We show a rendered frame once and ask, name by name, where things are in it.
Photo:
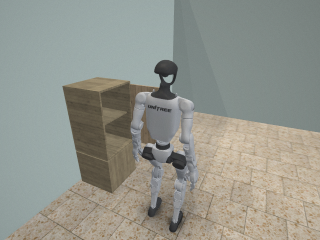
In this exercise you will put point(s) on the left robot forearm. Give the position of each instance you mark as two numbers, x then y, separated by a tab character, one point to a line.
136	137

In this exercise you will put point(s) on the robot left upper arm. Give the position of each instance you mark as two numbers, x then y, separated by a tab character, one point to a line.
139	108

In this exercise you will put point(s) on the right robot forearm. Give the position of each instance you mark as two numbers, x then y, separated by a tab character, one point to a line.
190	156

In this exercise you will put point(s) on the cupboard door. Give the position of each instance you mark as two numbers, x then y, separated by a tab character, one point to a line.
134	90

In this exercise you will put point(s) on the right robot hand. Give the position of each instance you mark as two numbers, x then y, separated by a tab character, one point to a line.
192	176

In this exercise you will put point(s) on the left robot hand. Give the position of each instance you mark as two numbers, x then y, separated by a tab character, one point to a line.
135	152

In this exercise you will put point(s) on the robot right upper arm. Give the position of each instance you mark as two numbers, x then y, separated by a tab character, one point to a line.
187	107

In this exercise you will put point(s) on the robot right thigh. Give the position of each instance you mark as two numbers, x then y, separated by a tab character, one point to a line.
178	160

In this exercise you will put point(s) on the left robot foot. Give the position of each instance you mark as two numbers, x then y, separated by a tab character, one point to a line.
152	210

